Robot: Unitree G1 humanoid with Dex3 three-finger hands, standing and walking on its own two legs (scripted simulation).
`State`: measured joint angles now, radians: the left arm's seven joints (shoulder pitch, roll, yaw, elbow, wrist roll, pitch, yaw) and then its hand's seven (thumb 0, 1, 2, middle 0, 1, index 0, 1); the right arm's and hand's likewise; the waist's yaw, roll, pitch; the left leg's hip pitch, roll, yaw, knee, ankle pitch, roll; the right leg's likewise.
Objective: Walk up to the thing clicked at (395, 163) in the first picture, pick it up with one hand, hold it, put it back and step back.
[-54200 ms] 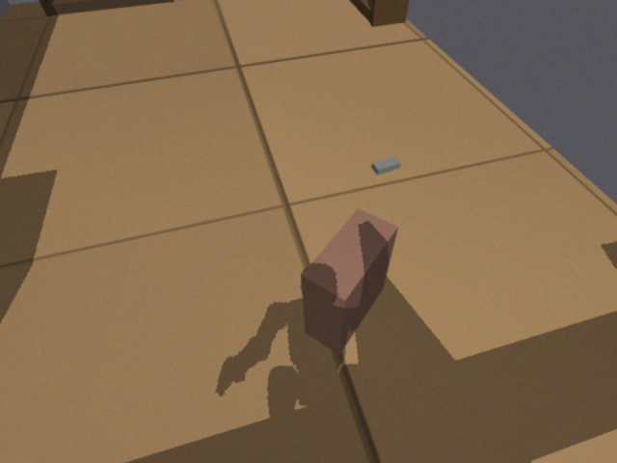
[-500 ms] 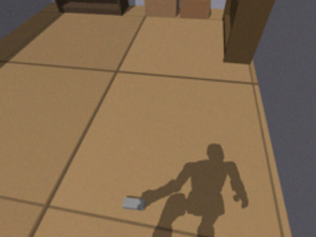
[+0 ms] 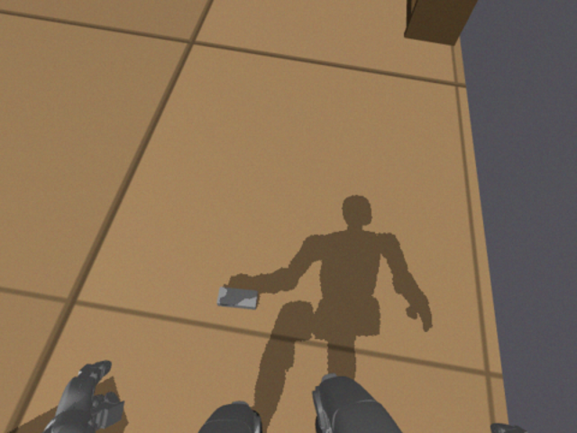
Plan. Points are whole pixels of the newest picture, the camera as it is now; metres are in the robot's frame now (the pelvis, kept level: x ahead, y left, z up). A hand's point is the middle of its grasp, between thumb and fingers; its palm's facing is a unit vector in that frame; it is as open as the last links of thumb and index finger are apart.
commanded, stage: step back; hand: left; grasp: from above
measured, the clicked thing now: (237, 298) +0.49 +0.13 -0.75
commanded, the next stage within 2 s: none
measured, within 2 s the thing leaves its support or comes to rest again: neither
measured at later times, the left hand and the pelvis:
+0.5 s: hand out of the picture +0.02 +0.26 -0.13, palm faces -0.07 -0.91 -0.41, open 7.4 cm; pelvis -0.10 +0.00 +0.00, yaw -5 degrees
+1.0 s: hand out of the picture -0.15 +0.29 -0.16, palm faces -0.09 -0.92 -0.39, open 7.4 cm; pelvis -0.26 +0.02 +0.00, yaw -7 degrees
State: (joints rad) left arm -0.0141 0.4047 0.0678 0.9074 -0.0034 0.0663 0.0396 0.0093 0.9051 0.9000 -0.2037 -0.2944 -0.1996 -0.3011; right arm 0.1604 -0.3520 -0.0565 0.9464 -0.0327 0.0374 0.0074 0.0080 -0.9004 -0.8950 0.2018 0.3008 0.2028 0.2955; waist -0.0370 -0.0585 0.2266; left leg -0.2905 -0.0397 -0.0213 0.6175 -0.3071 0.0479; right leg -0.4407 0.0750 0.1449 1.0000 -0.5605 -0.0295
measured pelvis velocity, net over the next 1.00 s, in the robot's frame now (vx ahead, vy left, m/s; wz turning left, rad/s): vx -0.26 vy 0.02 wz -0.12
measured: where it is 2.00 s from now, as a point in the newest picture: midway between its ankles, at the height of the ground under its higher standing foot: outside the picture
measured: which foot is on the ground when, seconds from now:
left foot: down 0.00-0.34, up 0.36-0.64, down 0.66-1.00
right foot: up 0.00-0.28, down 0.30-0.68, up 0.70-1.00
